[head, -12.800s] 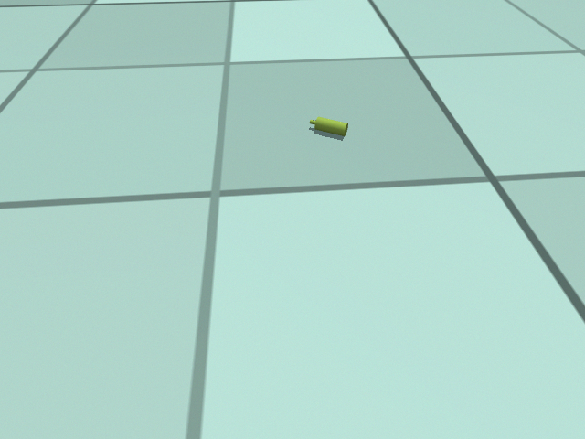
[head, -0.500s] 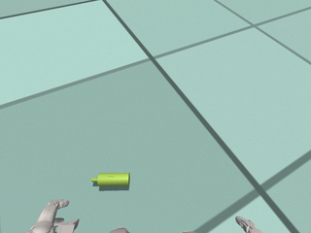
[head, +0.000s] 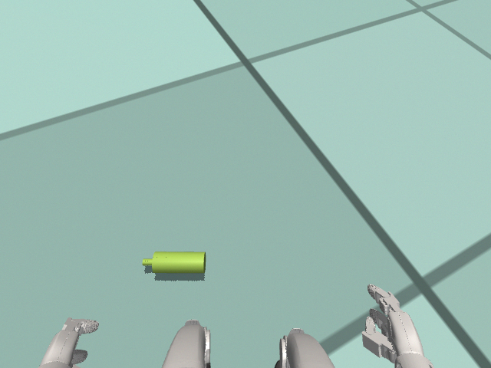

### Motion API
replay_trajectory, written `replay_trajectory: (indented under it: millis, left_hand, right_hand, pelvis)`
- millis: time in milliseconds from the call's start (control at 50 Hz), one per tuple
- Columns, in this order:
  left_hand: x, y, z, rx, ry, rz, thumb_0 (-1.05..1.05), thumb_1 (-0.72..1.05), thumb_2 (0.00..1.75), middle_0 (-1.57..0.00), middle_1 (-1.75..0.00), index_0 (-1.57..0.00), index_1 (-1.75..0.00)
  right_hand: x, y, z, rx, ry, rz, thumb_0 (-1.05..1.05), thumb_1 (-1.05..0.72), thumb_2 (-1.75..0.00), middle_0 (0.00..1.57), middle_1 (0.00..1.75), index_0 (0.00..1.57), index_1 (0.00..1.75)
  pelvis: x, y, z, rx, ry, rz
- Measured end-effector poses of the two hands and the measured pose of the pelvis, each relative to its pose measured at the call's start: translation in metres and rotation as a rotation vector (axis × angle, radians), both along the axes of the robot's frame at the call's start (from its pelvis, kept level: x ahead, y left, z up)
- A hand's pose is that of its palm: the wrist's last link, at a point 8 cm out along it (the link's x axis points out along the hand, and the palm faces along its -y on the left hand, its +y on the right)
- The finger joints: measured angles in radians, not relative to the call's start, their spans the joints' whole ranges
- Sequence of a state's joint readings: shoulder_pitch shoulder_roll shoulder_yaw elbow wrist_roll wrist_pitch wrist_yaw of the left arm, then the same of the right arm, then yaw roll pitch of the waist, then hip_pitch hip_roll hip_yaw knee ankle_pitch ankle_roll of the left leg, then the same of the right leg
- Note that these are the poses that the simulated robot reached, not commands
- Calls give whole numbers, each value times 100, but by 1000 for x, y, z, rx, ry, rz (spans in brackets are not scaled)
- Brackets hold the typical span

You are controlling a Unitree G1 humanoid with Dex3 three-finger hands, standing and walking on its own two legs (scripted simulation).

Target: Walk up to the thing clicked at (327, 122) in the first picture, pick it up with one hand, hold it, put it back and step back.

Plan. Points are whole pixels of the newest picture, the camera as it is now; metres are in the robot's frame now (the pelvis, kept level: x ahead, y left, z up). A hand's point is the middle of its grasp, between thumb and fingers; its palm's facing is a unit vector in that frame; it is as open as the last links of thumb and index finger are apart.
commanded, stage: rise first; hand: left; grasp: from above
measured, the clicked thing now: (174, 262) +0.46 +0.26 -0.65
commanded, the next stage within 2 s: none
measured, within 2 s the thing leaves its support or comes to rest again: neither
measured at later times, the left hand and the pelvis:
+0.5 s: hand (120, 315) +0.23 +0.30 -0.31, palm faces -0.43 -0.53 -0.73, open 14.2 cm; pelvis -0.04 +0.00 -0.17, yaw -2 degrees
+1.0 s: hand (142, 282) +0.34 +0.30 -0.44, palm faces -0.48 -0.15 -0.86, open 14.1 cm; pelvis -0.09 +0.00 -0.30, yaw -6 degrees
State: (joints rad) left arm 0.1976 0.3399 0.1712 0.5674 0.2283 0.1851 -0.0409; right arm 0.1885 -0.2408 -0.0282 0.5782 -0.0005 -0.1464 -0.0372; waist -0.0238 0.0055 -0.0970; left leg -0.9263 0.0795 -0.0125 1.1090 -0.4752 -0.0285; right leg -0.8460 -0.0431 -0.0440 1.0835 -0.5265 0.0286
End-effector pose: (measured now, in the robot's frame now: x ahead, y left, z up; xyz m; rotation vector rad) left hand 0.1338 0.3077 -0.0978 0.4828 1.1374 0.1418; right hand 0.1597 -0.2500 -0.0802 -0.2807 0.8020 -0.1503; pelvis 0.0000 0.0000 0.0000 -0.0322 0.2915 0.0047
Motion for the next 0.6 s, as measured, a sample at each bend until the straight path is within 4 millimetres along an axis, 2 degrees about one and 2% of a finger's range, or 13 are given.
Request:
replay_trajectory:
  millis: [140, 240, 440, 600]
  left_hand:
    - [3, 3, -18, 44, 4, -64, -1, -52, 101, -5, -106, -4, -107]
    - [22, 9, -51, 107, -12, -171, -1, -54, 101, -5, -106, -4, -108]
    - [89, 13, -137, 271, -136, -473, -1, -57, 102, -7, -107, -6, -109]
    - [134, 16, -198, 406, -186, -640, -1, -58, 103, -7, -108, -6, -110]
  right_hand:
    - [6, 2, -21, 0, -28, 29, 1, -87, -89, 20, 30, 20, 30]
    - [5, -4, -54, -10, -22, 52, 1, -86, -89, 21, 30, 20, 30]
    - [-18, -21, -161, -29, 99, 48, 1, -89, -90, 20, 30, 20, 30]
    - [-60, -23, -247, -14, 245, 36, 1, -91, -91, 20, 30, 20, 30]
  pelvis:
    - [-5, -2, -22, -2, 53, 0]
    - [-13, -3, -52, -1, 118, -6]
    - [-35, -2, -143, -4, 257, -26]
    - [-58, -1, -210, -16, 299, -40]
